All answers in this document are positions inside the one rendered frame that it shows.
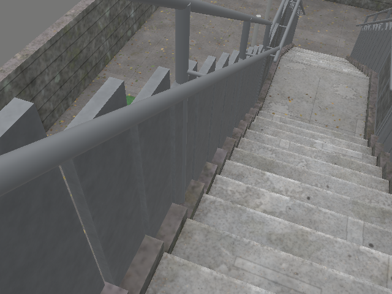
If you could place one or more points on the stairs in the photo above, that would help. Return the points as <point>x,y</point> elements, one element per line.
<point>322,59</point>
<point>298,209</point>

